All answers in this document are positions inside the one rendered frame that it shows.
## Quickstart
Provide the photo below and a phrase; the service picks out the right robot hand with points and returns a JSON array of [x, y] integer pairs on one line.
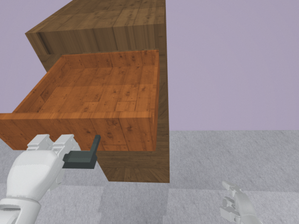
[[233, 210]]

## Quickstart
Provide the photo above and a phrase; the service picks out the left robot forearm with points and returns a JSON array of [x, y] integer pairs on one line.
[[18, 210]]

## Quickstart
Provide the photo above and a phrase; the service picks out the handle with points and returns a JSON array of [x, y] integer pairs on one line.
[[82, 159]]

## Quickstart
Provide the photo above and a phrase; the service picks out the left robot hand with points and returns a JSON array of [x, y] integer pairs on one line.
[[39, 168]]

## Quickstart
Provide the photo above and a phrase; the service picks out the drawer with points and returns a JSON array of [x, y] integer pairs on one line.
[[114, 95]]

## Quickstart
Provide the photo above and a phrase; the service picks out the cabinet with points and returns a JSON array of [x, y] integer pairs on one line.
[[101, 26]]

